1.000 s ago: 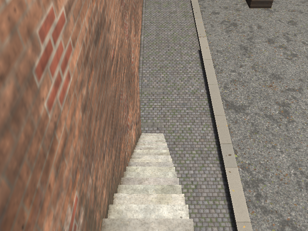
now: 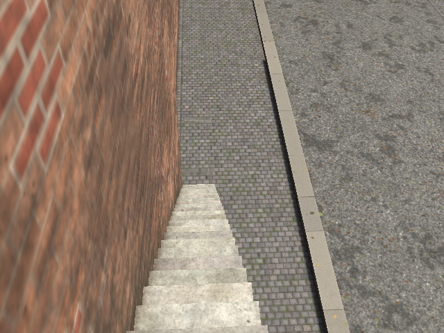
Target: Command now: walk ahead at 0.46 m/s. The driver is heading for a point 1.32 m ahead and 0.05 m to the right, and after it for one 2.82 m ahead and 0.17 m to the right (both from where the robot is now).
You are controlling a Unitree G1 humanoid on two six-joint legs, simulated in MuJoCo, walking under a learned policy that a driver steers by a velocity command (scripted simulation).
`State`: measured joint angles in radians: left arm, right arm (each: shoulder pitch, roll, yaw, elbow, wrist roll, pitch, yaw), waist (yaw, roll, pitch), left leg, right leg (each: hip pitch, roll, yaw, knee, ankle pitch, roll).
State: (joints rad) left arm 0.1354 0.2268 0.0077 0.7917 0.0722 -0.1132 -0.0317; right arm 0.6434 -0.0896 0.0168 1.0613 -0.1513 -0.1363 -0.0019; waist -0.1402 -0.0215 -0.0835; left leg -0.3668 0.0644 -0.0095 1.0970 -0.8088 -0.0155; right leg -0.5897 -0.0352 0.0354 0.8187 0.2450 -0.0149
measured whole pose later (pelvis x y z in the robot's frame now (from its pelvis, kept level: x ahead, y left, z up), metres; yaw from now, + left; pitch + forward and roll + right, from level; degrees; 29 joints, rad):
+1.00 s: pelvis +0.49 +0.07 -0.51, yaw +0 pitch +3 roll +4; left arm 0.23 0.28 -0.01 0.91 0.08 -0.11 0.01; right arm 0.59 -0.03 0.03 1.00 -0.09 -0.11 0.06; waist -0.08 -0.13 -0.13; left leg -0.37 -0.22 0.07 1.53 -0.86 0.13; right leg -0.56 -0.03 0.10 0.87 -0.05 0.04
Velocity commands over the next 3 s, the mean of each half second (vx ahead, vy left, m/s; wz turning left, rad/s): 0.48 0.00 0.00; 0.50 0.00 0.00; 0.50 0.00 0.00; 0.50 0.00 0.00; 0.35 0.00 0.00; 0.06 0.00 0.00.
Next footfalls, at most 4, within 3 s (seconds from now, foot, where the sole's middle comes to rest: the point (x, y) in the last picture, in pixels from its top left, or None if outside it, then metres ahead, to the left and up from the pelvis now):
0.08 right None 0.07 -0.11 -0.90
0.48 left None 0.32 0.14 -1.12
1.04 right None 0.54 -0.03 -1.33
1.30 left None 0.76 0.12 -1.55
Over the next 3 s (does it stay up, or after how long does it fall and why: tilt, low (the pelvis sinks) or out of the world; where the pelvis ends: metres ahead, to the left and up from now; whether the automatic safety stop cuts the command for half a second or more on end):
stays up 1.33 -0.12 -1.43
